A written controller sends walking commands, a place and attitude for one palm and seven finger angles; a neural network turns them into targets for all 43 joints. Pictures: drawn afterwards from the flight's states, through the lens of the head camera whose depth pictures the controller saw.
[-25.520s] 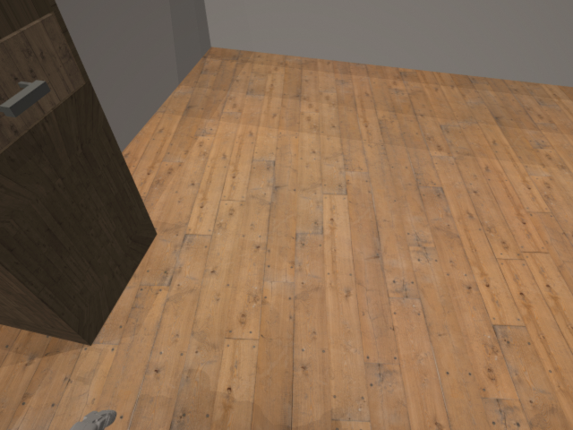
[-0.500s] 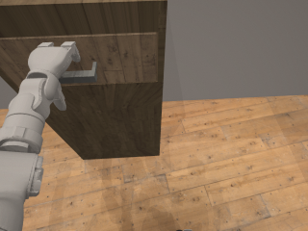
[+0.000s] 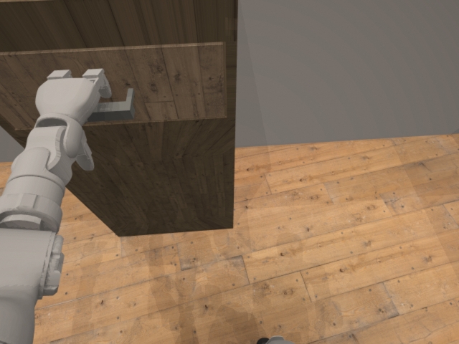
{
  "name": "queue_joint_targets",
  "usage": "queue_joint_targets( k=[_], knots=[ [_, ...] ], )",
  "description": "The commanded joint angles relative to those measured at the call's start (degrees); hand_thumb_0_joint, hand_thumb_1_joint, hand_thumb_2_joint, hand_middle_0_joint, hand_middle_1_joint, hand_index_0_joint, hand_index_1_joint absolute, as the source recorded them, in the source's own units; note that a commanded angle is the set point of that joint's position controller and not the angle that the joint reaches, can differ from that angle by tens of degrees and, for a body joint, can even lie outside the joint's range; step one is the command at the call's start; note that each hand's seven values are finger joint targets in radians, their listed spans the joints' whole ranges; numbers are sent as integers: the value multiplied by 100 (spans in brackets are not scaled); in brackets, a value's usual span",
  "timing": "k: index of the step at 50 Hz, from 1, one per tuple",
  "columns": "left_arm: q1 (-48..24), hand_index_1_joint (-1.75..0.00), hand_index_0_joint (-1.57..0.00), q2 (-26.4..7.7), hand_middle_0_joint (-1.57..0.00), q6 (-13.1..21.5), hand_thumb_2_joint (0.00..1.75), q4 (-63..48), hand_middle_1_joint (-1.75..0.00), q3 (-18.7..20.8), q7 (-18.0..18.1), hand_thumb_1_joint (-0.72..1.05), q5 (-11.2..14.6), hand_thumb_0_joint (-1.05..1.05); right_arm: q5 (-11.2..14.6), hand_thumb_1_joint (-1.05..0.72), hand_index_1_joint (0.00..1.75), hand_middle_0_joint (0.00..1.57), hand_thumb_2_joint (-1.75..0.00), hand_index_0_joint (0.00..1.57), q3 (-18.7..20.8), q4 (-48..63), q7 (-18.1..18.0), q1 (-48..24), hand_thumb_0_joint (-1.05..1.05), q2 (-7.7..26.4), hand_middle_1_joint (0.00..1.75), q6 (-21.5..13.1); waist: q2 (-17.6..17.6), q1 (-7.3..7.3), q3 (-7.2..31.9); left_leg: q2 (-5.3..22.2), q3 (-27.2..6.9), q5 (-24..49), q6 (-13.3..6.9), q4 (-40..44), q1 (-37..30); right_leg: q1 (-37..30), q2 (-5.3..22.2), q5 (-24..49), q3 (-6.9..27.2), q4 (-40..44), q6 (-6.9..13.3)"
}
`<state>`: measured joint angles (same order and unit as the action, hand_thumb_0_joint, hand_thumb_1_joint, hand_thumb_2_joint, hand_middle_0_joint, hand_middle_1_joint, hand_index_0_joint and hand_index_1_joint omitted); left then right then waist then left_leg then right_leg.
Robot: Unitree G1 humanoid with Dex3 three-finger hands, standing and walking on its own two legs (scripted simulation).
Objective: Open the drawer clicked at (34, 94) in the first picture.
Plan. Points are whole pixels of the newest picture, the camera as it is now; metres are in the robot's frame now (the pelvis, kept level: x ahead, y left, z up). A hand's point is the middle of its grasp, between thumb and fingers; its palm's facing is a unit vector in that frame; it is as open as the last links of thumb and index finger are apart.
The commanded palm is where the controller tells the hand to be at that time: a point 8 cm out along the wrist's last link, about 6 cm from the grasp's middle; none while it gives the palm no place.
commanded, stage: lower the fingers behind the handle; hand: left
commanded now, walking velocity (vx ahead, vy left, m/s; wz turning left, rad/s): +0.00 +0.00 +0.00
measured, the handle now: (103, 103) +0.54 +0.24 +0.08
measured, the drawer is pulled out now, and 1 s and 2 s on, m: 0.00 0.00 0.00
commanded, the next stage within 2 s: lift the fingers back up to retry in 0.70 s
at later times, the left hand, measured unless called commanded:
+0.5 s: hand (85, 121) +0.49 +0.25 +0.08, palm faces -0.03 +0.03 -1.00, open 13.9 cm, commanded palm +0.47 +0.26 +0.11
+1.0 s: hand (84, 117) +0.49 +0.26 +0.09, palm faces -0.05 +0.02 -1.00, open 13.8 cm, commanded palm +0.47 +0.26 +0.14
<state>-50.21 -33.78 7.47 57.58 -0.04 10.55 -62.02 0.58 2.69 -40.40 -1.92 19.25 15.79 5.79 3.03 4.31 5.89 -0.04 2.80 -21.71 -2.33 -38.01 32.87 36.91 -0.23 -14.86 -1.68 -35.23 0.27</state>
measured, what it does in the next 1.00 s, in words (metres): stands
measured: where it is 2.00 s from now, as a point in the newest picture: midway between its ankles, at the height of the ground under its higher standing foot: outside the picture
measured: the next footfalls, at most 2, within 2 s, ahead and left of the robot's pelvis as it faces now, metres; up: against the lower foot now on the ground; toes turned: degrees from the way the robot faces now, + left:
none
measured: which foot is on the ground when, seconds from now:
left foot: down 0.00-1.00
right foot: down 0.00-1.00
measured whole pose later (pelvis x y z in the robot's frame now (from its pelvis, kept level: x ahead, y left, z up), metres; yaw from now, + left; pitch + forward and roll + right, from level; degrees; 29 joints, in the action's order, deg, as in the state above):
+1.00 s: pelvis -0.01 +0.00 -0.01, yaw -1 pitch +18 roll -1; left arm -54.2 -36.4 6.6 60.3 -0.3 8.1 -61.8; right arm 1.4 1.5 -38.8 -2.9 21.0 15.9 5.3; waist 3.0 5.9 6.2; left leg 0.1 3.4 -22.2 -2.7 -41.2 37.0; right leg 41.0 -0.4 -14.8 -1.0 -37.8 0.0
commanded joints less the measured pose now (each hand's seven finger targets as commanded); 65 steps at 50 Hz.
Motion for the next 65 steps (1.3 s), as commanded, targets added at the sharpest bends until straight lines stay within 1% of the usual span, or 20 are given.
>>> queue_joint_targets(
  k=[1,2,7,10,15,19,21,23,29,38,43,46,50,51,53,55,57,60,62,65],
  knots=[
    [-2444,-120,-30,-1348,-30,-175,30,-648,-120,220,208,-50,54,0,5,-90,30,20,-90,20,297,309,-70,729,0,894,30,-138,4,170,2097,-67,-216,2498,49,239,-879,-1257,-202,1650,27,104,146],
    [-2295,-120,-30,-1402,-30,-211,30,-528,-120,284,212,-50,55,0,-8,-90,30,20,-90,20,288,323,-71,720,0,900,30,-136,-41,116,2134,-82,-185,2441,31,230,-824,-1338,-195,1650,49,102,144],
    [-2281,-120,-30,-1284,-30,-311,30,-202,-120,92,110,-50,48,0,18,-90,30,20,-90,20,256,358,-117,728,0,920,30,-134,-316,237,1916,-98,-136,1999,-7,234,-515,-1291,-173,1526,77,134,106],
    [-2024,-120,-30,-1473,-30,-307,30,10,-120,194,14,-50,47,0,25,-90,30,20,-90,20,229,388,-135,764,0,945,30,-105,-429,210,1928,-109,-115,1940,-18,187,-362,-1350,-166,1562,92,82,102],
    [-1901,-120,-30,-1260,-30,-184,30,-131,-120,58,-77,-50,82,0,18,-90,30,20,-90,20,245,459,-128,832,0,927,30,-98,-324,178,2062,-104,-96,2039,-13,113,-371,-1319,-176,1649,102,21,106],
    [-1991,-120,-30,-1400,-30,-159,30,-172,-120,160,-63,-50,99,0,42,-90,30,20,-90,20,250,443,-133,823,0,951,30,-89,-408,214,1831,-100,-109,1700,-21,125,-236,-1169,-182,1347,106,75,109],
    [-1825,-120,-30,-1493,-30,-171,30,-114,-120,233,-45,-50,105,0,44,-90,30,20,-90,20,230,454,-145,824,0,946,30,-95,-382,141,1912,-121,-105,1649,-26,125,-171,-1255,-179,1331,121,39,110],
    [-1924,-120,-30,-1420,-30,-189,30,-121,-120,151,-37,-50,108,0,51,-90,30,20,-90,20,234,449,-146,833,0,942,30,-114,-386,198,1826,-105,-109,1616,-23,131,-191,-1154,-176,1280,106,53,101],
    [-2077,-120,-30,-1785,-30,-228,30,-9,-120,333,-52,-50,69,0,70,-90,30,20,-90,20,209,419,-169,875,0,987,30,-125,-399,203,1852,-121,-99,1436,-28,110,-49,-1154,-168,1151,138,40,95],
    [-2194,-120,-30,-1381,-30,-215,30,-45,-120,43,-105,-50,105,0,63,-90,30,20,-90,20,214,477,-161,959,0,950,30,-158,-274,277,1960,-84,-146,1586,-12,55,-242,-912,-195,1141,83,-26,96],
    [-2514,-120,-30,-1647,-30,-212,30,-254,-120,174,-98,-50,104,0,87,-90,30,20,-90,20,202,487,-180,921,0,954,30,-162,-253,265,2039,-99,-161,1512,-25,108,-240,-1059,-184,1109,122,20,86],
    [-2660,-120,-30,-1965,-30,-184,30,-419,-120,428,-73,-50,91,0,70,-90,30,20,-90,20,201,461,-191,932,0,950,30,-177,-114,199,2216,-95,-191,1653,-23,118,-384,-1180,-185,1177,125,13,95],
    [-2951,-120,-30,-1806,-30,-68,30,-941,-120,343,-67,-50,118,0,48,-90,30,20,-90,20,231,489,-181,892,0,890,30,-203,215,185,2437,-66,-229,2145,2,140,-846,-1197,-199,1370,90,49,116],
    [-2761,-120,-30,-1998,-30,-63,30,-935,-120,566,-51,-50,133,0,48,-90,30,20,-90,20,238,467,-175,897,0,903,30,-197,145,104,2478,-61,-255,2267,9,143,-903,-1280,-213,1434,81,42,128],
    [-2880,-120,-30,-1808,-30,-47,30,-1112,-120,415,-53,-50,158,0,48,-90,30,20,-90,20,237,499,-166,858,0,875,30,-201,214,127,2470,-58,-271,2433,30,184,-1048,-1285,-218,1479,54,83,121],
    [-3076,-120,-30,-1995,-30,14,30,-1369,-120,548,-28,-50,166,0,44,-90,30,20,-90,20,250,468,-168,821,0,886,30,-204,353,111,2571,-50,-302,2673,45,186,-1236,-1335,-223,1578,55,91,130],
    [-3007,-120,-30,-1817,-30,-7,30,-1544,-120,491,-16,-50,173,0,43,-90,30,20,-90,20,272,469,-136,807,0,856,30,-209,463,66,2714,-10,-370,3235,111,171,-1573,-1301,-242,1682,3,81,134],
    [-3088,-120,-30,-1660,-30,-81,30,-1802,-120,420,-36,-50,278,0,33,-90,30,20,-90,20,298,423,-89,764,0,857,30,-187,519,84,2809,27,-392,3832,168,140,-1916,-1322,-256,1902,-29,129,117],
    [-2876,-120,-30,-1764,-30,-239,30,-1505,-120,520,-84,-50,295,0,56,-90,30,20,-90,20,268,387,-73,692,0,878,30,-143,245,39,2479,13,-369,3642,149,238,-1700,-1451,-256,1897,-43,194,121],
    [-3050,-120,-30,-1854,-30,-291,30,-1795,-120,531,-192,-50,318,0,82,-90,30,20,-90,20,250,412,-73,606,0,877,30,-116,302,-21,2595,13,-375,3829,163,341,-1790,-1704,-230,2090,-37,236,133]
  ],
)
